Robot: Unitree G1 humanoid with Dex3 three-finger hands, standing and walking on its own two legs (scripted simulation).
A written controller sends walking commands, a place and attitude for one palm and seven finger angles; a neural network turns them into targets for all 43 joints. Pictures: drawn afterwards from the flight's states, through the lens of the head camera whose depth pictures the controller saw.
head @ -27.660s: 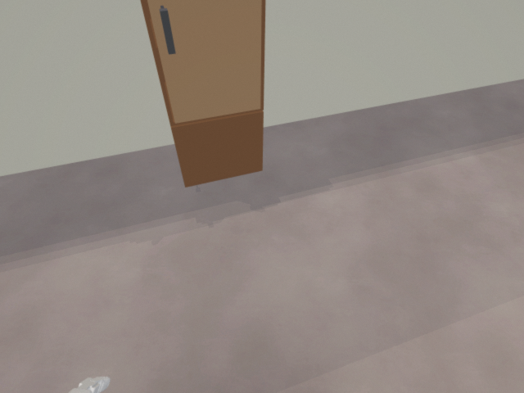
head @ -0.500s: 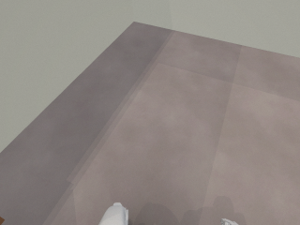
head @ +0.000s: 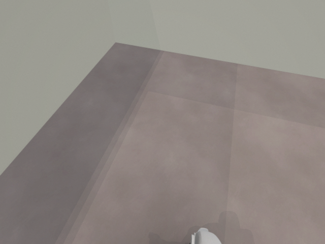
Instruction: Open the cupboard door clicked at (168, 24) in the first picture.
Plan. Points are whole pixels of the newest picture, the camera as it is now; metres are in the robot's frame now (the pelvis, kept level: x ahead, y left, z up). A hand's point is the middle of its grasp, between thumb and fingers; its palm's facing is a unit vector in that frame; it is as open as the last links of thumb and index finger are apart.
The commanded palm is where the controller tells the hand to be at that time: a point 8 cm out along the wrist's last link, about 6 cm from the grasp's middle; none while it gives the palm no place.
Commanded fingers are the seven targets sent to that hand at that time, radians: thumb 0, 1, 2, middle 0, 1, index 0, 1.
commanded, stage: walk to a spot facing it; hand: left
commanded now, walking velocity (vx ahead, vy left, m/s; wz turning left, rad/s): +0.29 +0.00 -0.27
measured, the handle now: out of the picture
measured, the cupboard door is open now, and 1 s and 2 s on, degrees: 44 44 44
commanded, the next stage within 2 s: turn to face it in 0.04 s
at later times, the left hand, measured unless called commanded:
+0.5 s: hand (119, 208) +0.25 +0.15 -0.20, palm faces +0.16 -0.97 -0.15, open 7.2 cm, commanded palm none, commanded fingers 0.00 0.90 0.90 -0.20 -0.30 -0.20 -0.30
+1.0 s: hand (126, 206) +0.25 +0.13 -0.16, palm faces +0.41 -0.87 -0.28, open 7.4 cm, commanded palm none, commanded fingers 0.00 0.90 0.90 -0.20 -0.30 -0.20 -0.30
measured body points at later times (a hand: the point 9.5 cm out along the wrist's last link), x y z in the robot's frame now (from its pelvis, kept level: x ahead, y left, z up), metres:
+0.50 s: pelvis +0.20 -0.03 -0.02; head +0.23 +0.00 +0.43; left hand +0.24 +0.21 -0.19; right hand +0.27 -0.28 -0.16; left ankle +0.26 +0.07 -0.75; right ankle +0.15 -0.14 -0.74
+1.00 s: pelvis +0.26 -0.09 -0.01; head +0.31 -0.09 +0.44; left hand +0.23 +0.17 -0.14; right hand +0.45 -0.31 -0.15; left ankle +0.20 +0.03 -0.67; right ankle +0.29 -0.21 -0.74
